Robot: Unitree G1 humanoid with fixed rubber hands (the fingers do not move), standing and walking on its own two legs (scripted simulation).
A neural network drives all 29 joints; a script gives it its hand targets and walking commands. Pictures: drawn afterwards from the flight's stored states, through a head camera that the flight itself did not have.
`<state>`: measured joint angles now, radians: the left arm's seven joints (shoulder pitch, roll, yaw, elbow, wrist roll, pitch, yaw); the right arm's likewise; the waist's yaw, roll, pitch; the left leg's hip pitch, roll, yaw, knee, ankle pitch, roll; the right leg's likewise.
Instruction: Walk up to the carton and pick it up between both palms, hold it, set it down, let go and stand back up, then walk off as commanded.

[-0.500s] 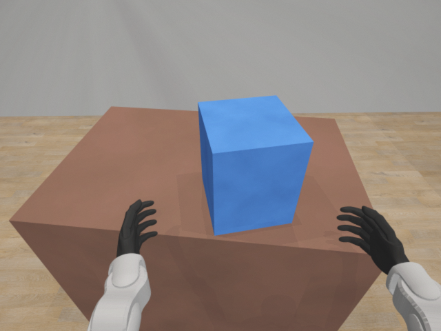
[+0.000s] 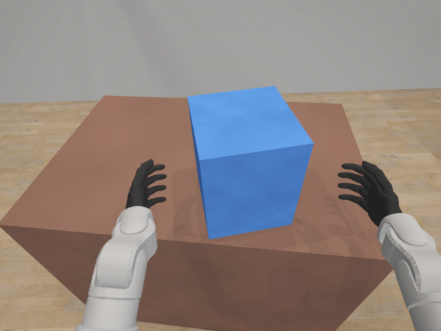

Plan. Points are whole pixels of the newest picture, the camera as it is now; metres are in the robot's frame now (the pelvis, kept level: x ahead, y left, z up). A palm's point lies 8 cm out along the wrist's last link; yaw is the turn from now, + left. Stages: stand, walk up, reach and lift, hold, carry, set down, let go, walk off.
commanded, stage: reach and lift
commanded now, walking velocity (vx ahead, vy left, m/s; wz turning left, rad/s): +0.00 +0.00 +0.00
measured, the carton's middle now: (241, 163) +0.48 +0.00 +0.05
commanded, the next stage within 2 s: none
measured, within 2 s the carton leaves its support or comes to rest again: neither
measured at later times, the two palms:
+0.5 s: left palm (122, 165) +0.34 +0.20 +0.17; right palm (357, 148) +0.40 -0.20 +0.17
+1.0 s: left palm (115, 133) +0.39 +0.21 +0.20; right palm (338, 113) +0.45 -0.17 +0.20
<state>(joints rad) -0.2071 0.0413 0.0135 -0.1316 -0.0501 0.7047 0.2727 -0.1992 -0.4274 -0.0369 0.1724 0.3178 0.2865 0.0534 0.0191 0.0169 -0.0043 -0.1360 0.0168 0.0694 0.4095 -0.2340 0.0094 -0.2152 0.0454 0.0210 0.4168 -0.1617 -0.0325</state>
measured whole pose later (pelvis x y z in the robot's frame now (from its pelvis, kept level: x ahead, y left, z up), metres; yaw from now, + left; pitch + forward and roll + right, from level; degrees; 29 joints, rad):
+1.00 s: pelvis +0.01 +0.01 +0.00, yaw +0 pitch -1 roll +0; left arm -0.81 0.20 0.07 0.40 -0.12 0.73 0.25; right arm -0.93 -0.43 -0.02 0.80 0.35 0.39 0.06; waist 0.10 0.02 0.00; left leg -0.14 0.02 0.07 0.41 -0.24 0.01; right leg -0.21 0.05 0.02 0.40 -0.16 -0.03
